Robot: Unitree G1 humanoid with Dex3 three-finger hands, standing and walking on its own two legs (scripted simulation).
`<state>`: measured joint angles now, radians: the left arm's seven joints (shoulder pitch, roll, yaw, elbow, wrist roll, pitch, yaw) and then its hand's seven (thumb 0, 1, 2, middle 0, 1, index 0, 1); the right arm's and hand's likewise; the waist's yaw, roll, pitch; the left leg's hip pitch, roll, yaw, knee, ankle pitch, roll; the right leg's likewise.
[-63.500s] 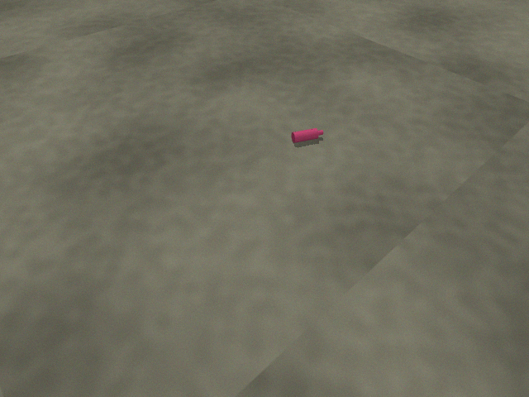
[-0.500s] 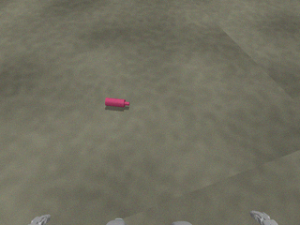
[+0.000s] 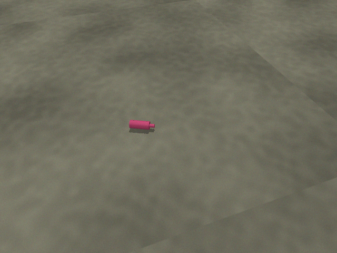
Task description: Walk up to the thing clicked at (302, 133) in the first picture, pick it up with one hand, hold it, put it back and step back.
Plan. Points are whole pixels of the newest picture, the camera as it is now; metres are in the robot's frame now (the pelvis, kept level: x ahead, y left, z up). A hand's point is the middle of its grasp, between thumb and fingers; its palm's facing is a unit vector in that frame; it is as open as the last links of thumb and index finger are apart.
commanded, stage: step back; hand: left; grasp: from above
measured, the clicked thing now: (142, 124) +1.13 +0.22 -0.73
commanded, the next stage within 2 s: stand in 0.68 s
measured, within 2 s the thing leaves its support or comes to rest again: neither
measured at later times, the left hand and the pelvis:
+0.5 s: hand out of the picture +0.11 +0.25 -0.13, palm faces +0.06 -0.91 -0.41, open 7.4 cm; pelvis +0.05 -0.02 +0.00, yaw +2 degrees
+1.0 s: hand out of the picture +0.13 +0.25 -0.14, palm faces +0.02 -0.94 -0.34, open 7.3 cm; pelvis +0.06 +0.00 +0.02, yaw +1 degrees
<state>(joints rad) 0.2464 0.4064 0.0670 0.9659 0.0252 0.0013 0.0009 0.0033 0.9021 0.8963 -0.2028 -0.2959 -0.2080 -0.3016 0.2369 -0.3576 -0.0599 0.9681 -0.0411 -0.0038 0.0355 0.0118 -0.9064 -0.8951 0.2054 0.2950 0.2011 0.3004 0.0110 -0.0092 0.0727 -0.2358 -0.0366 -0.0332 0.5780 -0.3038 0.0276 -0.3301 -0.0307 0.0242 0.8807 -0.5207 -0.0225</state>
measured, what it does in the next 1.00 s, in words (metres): steps on the spot: right foot, then left foot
